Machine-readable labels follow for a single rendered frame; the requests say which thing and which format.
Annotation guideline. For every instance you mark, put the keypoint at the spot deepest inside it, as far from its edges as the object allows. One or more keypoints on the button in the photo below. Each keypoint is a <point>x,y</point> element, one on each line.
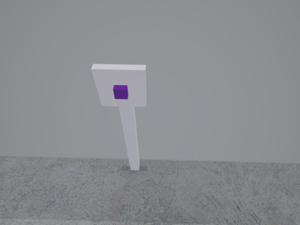
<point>120,91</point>

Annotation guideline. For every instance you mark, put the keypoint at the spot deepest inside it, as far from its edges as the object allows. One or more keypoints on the panel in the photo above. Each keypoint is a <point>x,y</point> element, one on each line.
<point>134,76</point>

